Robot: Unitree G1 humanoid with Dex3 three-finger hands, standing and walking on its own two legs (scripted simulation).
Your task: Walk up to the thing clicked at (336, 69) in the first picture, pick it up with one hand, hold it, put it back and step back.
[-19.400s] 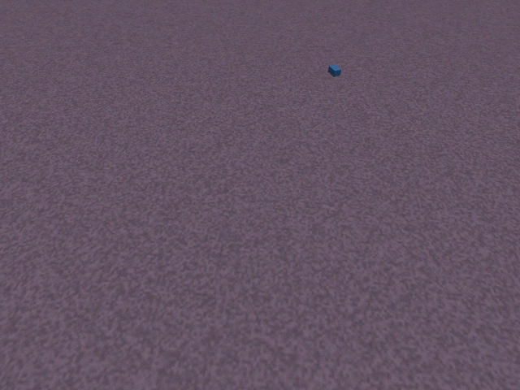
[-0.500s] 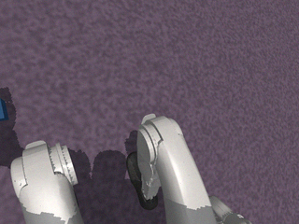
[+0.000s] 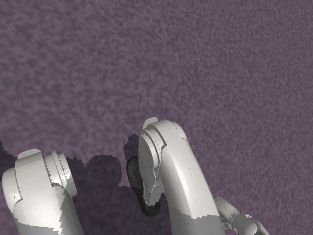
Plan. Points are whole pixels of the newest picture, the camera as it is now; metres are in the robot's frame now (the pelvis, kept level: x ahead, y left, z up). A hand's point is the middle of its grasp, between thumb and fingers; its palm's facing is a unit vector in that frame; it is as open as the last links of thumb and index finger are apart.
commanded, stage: rest palm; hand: left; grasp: from above
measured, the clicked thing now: out of the picture +0.41 +0.31 -0.27
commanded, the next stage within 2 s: close in 0.54 s
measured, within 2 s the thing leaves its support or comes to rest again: neither
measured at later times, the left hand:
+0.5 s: hand out of the picture +0.41 +0.30 -0.25, palm faces -0.42 -0.14 -0.89, open 13.8 cm
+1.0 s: hand out of the picture +0.39 +0.29 -0.26, palm faces -0.42 -0.09 -0.90, open 12.8 cm
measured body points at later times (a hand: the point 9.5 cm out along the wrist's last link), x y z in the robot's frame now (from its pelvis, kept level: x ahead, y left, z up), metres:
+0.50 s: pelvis -0.01 +0.00 +0.00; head +0.25 +0.13 +0.34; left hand +0.43 +0.30 -0.20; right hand +0.08 -0.26 -0.06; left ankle +0.06 +0.12 -0.26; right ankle +0.11 -0.12 -0.26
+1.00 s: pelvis -0.01 +0.00 +0.00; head +0.25 +0.14 +0.35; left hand +0.41 +0.29 -0.21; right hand +0.08 -0.25 -0.06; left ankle +0.06 +0.12 -0.26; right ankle +0.11 -0.12 -0.26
